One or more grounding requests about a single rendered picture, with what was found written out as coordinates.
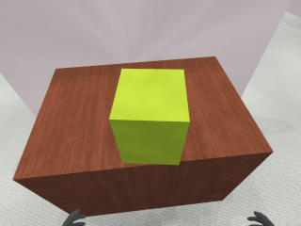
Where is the robot right hand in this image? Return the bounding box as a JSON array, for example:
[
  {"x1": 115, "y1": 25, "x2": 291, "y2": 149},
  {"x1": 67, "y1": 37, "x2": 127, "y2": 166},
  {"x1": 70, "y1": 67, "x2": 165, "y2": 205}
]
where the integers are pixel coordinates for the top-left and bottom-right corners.
[{"x1": 247, "y1": 211, "x2": 275, "y2": 226}]

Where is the carton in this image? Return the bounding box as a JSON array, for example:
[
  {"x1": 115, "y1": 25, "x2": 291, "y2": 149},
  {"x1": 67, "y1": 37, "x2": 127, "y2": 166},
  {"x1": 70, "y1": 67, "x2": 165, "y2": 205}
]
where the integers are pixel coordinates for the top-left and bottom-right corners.
[{"x1": 109, "y1": 69, "x2": 190, "y2": 166}]

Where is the pedestal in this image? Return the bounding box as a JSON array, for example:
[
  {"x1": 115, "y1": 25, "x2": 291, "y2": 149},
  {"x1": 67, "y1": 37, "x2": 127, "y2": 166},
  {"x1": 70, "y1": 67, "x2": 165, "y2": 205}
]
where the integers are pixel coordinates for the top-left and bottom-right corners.
[{"x1": 12, "y1": 56, "x2": 273, "y2": 217}]

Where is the robot left hand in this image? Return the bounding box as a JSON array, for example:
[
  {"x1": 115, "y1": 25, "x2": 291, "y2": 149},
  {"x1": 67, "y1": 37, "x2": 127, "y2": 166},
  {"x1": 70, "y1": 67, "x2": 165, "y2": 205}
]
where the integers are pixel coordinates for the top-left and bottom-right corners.
[{"x1": 62, "y1": 209, "x2": 86, "y2": 226}]

